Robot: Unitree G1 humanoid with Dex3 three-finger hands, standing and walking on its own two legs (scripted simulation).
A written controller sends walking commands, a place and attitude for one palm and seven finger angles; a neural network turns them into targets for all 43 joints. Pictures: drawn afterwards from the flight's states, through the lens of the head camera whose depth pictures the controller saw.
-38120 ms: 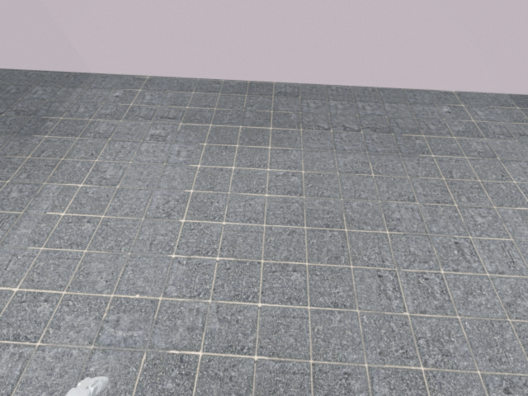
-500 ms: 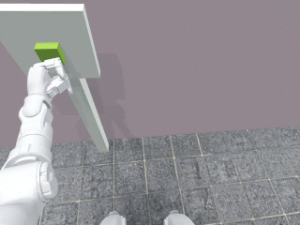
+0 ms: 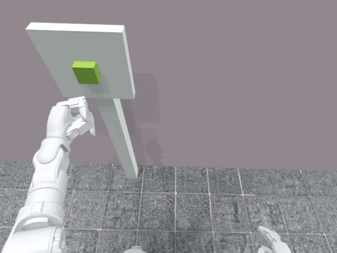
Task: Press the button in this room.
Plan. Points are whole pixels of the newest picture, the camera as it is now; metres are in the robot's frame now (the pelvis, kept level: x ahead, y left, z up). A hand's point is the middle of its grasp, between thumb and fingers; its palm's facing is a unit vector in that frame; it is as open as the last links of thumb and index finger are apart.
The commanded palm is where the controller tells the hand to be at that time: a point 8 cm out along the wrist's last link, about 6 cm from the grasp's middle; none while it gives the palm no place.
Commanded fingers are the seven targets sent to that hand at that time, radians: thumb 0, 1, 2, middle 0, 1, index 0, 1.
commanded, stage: draw the hand back to the body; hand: left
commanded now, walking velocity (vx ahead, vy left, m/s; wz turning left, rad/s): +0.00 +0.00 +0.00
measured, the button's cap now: (87, 72) +0.53 +0.23 +0.11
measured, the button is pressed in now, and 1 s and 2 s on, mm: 0 0 0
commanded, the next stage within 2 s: step back with the hand held close in 1.46 s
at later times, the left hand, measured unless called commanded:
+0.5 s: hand (63, 147) +0.30 +0.21 +0.13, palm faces +0.00 -1.00 -0.02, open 3.1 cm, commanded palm +0.26 +0.26 +0.14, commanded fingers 0.00 0.90 0.90 -1.30 -1.50 -1.30 -1.50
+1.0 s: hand (16, 179) +0.22 +0.23 +0.18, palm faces +0.35 -0.88 -0.33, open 3.1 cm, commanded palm +0.17 +0.28 +0.19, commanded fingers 0.00 0.90 0.90 -1.30 -1.50 -1.30 -1.50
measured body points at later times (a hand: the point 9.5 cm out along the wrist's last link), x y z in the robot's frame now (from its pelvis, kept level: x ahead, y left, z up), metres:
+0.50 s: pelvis -0.01 +0.00 +0.02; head -0.01 -0.01 +0.47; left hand +0.29 +0.26 +0.14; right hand +0.15 -0.24 -0.07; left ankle +0.00 +0.12 -0.70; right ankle -0.02 -0.11 -0.70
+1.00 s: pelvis +0.01 +0.00 +0.04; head -0.02 -0.02 +0.49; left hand +0.19 +0.28 +0.20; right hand +0.20 -0.21 -0.05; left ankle +0.00 +0.12 -0.70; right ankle -0.02 -0.11 -0.70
